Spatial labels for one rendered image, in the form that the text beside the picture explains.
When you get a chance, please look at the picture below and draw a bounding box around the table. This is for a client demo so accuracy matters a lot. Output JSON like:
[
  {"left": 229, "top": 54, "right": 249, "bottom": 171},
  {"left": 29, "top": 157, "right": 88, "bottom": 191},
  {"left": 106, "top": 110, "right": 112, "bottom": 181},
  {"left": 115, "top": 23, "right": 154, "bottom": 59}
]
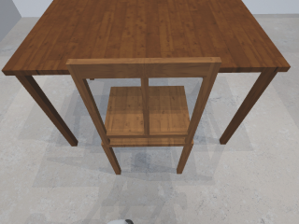
[{"left": 1, "top": 0, "right": 291, "bottom": 147}]

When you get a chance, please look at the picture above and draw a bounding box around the chair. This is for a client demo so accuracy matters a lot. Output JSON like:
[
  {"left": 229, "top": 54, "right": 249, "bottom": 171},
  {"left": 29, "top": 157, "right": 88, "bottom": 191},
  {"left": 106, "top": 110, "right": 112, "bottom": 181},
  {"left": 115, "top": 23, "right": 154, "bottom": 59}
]
[{"left": 65, "top": 57, "right": 222, "bottom": 175}]

